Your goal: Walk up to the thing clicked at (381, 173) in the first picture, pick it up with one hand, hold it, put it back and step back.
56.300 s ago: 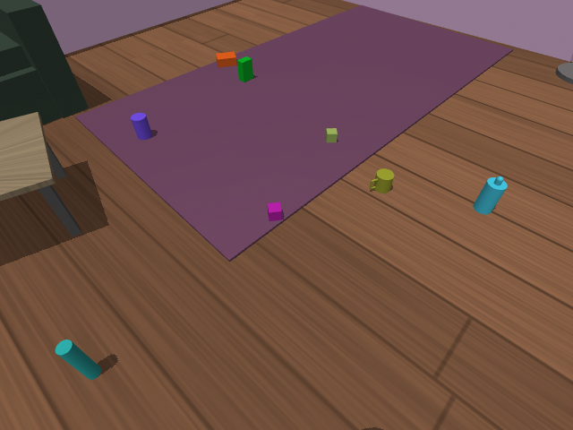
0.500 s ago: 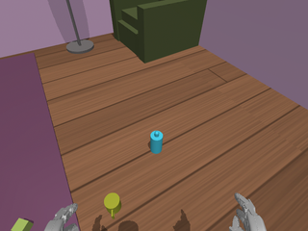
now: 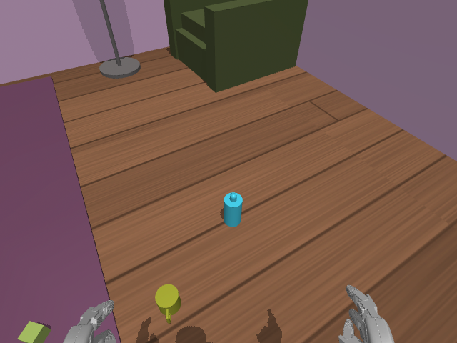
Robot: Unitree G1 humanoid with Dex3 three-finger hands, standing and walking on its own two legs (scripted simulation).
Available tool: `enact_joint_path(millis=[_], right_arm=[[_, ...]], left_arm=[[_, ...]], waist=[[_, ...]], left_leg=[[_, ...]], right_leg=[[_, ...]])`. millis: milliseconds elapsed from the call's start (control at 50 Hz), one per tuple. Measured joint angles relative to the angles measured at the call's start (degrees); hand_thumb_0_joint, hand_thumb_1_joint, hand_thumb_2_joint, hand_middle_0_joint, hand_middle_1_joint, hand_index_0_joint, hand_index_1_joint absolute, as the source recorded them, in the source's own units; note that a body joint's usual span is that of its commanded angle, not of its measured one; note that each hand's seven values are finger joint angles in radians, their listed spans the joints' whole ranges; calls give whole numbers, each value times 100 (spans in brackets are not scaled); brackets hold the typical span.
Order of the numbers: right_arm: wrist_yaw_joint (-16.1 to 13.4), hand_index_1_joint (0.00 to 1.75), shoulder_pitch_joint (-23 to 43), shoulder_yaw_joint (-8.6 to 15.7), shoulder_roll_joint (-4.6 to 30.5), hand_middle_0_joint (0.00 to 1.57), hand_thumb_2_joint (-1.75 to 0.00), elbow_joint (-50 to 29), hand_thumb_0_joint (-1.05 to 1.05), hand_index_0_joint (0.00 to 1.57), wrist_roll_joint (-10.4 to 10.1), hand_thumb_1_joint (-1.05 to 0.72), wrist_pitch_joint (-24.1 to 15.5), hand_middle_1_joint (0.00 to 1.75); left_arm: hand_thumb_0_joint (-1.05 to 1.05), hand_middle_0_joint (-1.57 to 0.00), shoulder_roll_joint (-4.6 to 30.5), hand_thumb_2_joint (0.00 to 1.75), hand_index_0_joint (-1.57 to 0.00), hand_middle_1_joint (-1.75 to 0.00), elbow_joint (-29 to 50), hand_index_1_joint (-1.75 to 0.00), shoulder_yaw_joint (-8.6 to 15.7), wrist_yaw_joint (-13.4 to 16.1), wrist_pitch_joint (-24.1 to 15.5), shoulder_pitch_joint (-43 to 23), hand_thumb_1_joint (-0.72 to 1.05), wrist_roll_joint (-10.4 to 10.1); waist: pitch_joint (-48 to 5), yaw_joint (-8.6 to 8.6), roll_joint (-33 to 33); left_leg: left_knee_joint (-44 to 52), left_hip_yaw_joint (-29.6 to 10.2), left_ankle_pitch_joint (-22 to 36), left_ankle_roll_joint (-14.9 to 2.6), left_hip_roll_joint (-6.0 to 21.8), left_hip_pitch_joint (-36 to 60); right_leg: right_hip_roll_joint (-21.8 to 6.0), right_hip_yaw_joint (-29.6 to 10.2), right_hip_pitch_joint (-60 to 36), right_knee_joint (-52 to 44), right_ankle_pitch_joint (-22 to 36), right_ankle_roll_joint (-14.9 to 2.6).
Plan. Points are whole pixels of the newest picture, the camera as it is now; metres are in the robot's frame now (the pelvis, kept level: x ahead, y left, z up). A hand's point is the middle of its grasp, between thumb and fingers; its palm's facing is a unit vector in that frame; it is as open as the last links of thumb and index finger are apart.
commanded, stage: home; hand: left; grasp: from above
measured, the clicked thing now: (168, 304) +0.44 +0.21 -0.67
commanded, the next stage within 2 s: stand in 0.64 s
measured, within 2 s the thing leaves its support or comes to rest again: neither
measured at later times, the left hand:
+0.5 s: hand out of the picture +0.17 +0.18 -0.04, palm faces +0.05 -0.98 -0.21, open 7.4 cm
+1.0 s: hand out of the picture +0.13 +0.23 -0.10, palm faces +0.02 -0.94 -0.35, open 7.4 cm
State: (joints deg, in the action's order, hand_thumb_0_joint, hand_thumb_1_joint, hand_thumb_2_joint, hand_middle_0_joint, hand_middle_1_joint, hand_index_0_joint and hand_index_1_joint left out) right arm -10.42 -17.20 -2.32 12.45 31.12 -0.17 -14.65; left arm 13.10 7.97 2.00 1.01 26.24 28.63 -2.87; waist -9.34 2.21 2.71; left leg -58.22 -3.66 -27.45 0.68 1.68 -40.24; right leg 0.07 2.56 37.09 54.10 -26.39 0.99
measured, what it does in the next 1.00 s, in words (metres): stands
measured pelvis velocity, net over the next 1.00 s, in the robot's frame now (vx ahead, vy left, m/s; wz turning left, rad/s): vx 0.00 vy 0.00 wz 0.00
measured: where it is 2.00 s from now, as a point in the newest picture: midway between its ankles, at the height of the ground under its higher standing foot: outside the picture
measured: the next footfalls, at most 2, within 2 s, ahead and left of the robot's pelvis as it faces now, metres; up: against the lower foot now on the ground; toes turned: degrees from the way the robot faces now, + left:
none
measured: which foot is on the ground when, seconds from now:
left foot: down 0.00-1.00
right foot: down 0.00-1.00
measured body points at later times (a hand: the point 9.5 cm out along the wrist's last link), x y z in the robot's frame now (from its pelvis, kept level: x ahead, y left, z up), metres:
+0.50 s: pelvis +0.01 +0.00 +0.00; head +0.02 +0.00 +0.45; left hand +0.16 +0.23 -0.03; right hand +0.16 -0.25 -0.06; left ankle +0.02 +0.12 -0.68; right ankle +0.01 -0.14 -0.68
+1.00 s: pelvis +0.00 +0.00 +0.03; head +0.02 +0.00 +0.48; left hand +0.12 +0.28 -0.07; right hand +0.12 -0.28 -0.09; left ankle +0.02 +0.12 -0.68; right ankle +0.01 -0.13 -0.68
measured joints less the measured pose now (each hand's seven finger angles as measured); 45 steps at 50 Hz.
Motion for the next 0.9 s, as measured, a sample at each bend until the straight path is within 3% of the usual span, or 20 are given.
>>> enact_joint_path(millis=[740,780,820,900], right_arm=[[14,30,18,57,35,20,-90,-61,1,20,-19,-90,85,30],[180,30,241,151,58,20,-90,298,1,20,296,-90,248,30],[471,30,505,124,170,20,-90,794,1,20,505,-90,654,30],[860,30,685,212,323,21,-89,1321,1,21,456,-90,1054,30]], left_arm=[[2,-20,11,90,-20,-30,56,-30,-20,12,8,41,91,-20],[2,-20,98,90,-20,-30,-750,-30,-144,63,-704,-422,91,257],[1,-20,188,90,-20,-30,-1870,-30,-168,81,-1338,-978,91,472],[1,-20,333,90,-21,-30,-3338,-30,-76,56,-1911,-1506,91,599]], waist=[[-60,6,-4],[344,-113,-99],[604,-249,-246],[934,-330,-359]], left_leg=[[-42,-20,-90,34,16,-4],[99,41,-26,7,-26,370],[376,142,113,-19,-99,713],[836,226,340,-46,-192,1192]], right_leg=[[16,17,14,67,-105,-31],[-29,-37,-314,6,-81,-37],[-107,-129,-571,-117,-14,-48],[-205,-204,-969,-420,137,-12]])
